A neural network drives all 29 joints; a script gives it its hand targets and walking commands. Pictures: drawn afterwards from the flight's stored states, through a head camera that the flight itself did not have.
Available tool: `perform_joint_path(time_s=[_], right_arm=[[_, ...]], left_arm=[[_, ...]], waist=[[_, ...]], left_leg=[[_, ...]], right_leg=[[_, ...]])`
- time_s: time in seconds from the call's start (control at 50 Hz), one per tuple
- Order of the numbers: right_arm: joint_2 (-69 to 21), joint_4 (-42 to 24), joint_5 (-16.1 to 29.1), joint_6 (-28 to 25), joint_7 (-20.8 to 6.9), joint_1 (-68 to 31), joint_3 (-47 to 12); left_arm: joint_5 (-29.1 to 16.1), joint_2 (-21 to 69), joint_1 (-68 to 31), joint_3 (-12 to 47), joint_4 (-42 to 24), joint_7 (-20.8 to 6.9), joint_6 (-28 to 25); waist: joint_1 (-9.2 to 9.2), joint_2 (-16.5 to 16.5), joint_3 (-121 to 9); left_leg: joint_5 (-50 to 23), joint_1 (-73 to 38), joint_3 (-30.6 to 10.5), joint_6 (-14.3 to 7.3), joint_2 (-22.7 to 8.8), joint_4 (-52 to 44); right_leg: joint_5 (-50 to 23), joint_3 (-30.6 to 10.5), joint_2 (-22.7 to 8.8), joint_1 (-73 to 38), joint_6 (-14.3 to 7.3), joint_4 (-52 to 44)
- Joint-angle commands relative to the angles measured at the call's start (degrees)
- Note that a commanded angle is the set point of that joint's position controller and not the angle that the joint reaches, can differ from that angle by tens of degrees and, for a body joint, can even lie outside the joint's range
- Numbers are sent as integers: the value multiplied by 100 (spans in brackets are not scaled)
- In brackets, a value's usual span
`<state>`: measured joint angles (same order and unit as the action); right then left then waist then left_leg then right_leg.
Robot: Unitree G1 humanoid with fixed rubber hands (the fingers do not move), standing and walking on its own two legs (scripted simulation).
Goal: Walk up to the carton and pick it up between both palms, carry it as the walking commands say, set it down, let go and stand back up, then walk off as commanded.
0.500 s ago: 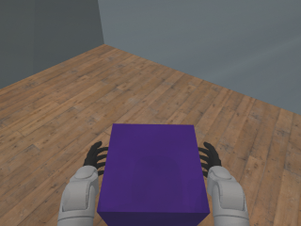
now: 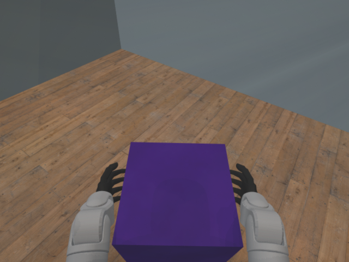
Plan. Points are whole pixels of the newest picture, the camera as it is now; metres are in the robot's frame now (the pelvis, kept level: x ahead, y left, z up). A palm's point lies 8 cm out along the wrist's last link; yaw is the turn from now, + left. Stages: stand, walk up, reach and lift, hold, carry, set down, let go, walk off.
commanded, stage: carry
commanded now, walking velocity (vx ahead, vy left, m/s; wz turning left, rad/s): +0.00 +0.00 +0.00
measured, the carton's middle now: (176, 208) +0.28 +0.00 -0.04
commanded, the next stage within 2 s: hold in 0.24 s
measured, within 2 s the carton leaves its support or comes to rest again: neither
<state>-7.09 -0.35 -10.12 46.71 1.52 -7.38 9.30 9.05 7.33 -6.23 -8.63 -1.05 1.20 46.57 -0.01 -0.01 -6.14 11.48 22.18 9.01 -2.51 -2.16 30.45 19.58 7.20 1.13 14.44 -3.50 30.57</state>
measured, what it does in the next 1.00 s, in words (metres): shifts its weight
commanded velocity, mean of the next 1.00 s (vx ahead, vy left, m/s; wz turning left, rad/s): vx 0.00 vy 0.00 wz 0.00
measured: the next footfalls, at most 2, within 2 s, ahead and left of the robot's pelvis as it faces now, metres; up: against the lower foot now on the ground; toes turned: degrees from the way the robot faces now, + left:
none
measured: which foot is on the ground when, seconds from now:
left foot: down 0.00-1.00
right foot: down 0.00-1.00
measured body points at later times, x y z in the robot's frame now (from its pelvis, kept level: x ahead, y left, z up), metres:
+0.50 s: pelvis -0.01 +0.01 +0.01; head -0.02 +0.02 +0.46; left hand +0.25 +0.18 +0.03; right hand +0.27 -0.14 +0.03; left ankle +0.05 +0.10 -0.73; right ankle -0.04 -0.07 -0.73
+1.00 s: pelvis -0.05 +0.02 -0.01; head -0.02 +0.03 +0.44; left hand +0.29 +0.18 -0.02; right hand +0.30 -0.15 -0.01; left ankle +0.05 +0.10 -0.73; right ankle -0.04 -0.07 -0.73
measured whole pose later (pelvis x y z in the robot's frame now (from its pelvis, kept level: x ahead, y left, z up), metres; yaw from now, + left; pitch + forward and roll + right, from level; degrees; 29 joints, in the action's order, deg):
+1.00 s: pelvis -0.05 +0.02 -0.01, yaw -6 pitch -1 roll +1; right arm -7.0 37.7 -20.4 24.0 -2.4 -30.5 26.0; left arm 19.8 10.7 -25.6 -26.7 26.0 -0.2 29.6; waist 5.2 -2.5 4.6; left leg 10.5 23.2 6.7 -2.9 0.1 34.4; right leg 18.9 0.6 1.6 19.9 -3.0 39.5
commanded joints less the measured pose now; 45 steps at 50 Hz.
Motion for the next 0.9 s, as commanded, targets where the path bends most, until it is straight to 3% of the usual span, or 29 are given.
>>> perform_joint_path(time_s=[0.0,0.22,0.24,0.28,0.34,0.36,0.38,0.42,0.44,0.48,0.54,0.74,0.88], right_arm=[[-4029,-481,1407,-158,-1045,-2505,-3431],[-3995,-425,1333,-291,-1042,-2465,-3393],[-4332,376,1210,-329,-938,-1512,-3232],[-4082,40,1050,-709,-799,-1731,-3059],[-4072,-596,1364,-943,-752,-2122,-3742],[-3927,-531,1360,-983,-747,-2261,-3735],[-3829,-423,1365,-1009,-727,-2130,-3800],[-3714,-377,1303,-1020,-648,-1948,-3697],[-3333,-147,1237,-1090,-687,-2168,-3216],[-3158,126,1067,-1090,-688,-2318,-2950],[-3232,800,876,-1136,-782,-2717,-2576],[-4787,2951,495,-1837,-1565,-4642,-1706],[-5029,3926,31,-2289,-1746,-5258,-880]], left_arm=[[-1349,4151,-2593,3406,-495,-963,-188],[-1294,4129,-2576,3371,-436,-966,-318],[-1009,3931,-1813,2768,102,-920,-378],[-888,3383,-2033,2825,-275,-926,-727],[-991,3363,-1907,2918,-892,-788,-823],[-933,3204,-1942,2686,-806,-755,-827],[-1010,3155,-1850,2711,-910,-721,-827],[-1084,3013,-1742,2836,-1050,-713,-772],[-1101,3022,-1956,2829,-610,-772,-726],[-1115,3049,-2213,2761,-341,-748,-694],[-1027,3262,-2622,2427,185,-754,-699],[-414,5125,-4301,1626,2359,-1026,-1218],[-13,5098,-5011,1023,2915,-1158,-1659]], waist=[[-1,26,-1321],[-2,22,-1327],[-153,-146,-179],[-101,-223,-522],[415,-174,-990],[682,-102,-833],[752,-47,-864],[691,-146,-1047],[233,-25,-1080],[123,-14,-607],[128,-22,-192],[567,133,-358],[524,36,-747]], left_leg=[[-1125,-1078,-857,-127,-645,-276],[-1126,-1104,-876,-137,-645,-295],[-1602,-2301,-1459,-71,741,-530],[-1667,-2395,-1589,-93,688,-677],[-2365,-2609,-1579,-66,661,-706],[-2184,-2392,-1528,-35,663,-814],[-2193,-2416,-1530,-22,662,-823],[-2245,-2754,-1593,-24,616,-754],[-1925,-2972,-1711,125,408,-599],[-1264,-3076,-1694,116,387,-613],[-523,-3005,-1634,73,344,-630],[73,-2704,-1768,149,231,-390],[359,-2500,-1703,139,290,-35]], right_leg=[[-1316,-782,-790,26,18,-535],[-1292,-779,-795,9,13,-521],[-2478,-1537,-12,23,285,-825],[-2787,-1577,-100,-407,335,-817],[-3549,-1664,-129,-812,385,-730],[-3102,-1610,-111,-899,389,-830],[-3089,-1577,-103,-932,395,-851],[-3080,-1627,-67,-737,382,-833],[-2388,-1659,-25,-475,180,-1018],[-1416,-1622,-3,-36,45,-1101],[-529,-1637,-20,250,-66,-1108],[26,-1588,85,1262,-214,-391],[249,-1567,98,1924,-269,-188]])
